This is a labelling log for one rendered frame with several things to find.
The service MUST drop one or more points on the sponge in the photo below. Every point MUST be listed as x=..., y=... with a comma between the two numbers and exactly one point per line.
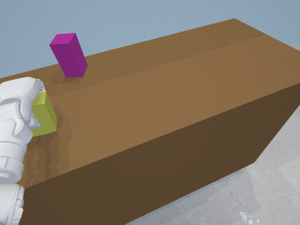
x=44, y=113

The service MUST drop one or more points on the left robot hand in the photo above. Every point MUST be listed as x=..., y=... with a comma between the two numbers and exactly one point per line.
x=26, y=87

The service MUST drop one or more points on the right robot hand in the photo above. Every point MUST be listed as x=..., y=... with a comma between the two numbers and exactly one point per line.
x=249, y=219

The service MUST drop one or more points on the left robot forearm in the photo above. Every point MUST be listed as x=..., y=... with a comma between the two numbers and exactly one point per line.
x=15, y=134

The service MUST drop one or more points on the robot left upper arm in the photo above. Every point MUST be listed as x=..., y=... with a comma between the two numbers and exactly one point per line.
x=11, y=203

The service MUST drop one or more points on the table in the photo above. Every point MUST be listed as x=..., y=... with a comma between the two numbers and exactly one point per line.
x=154, y=121

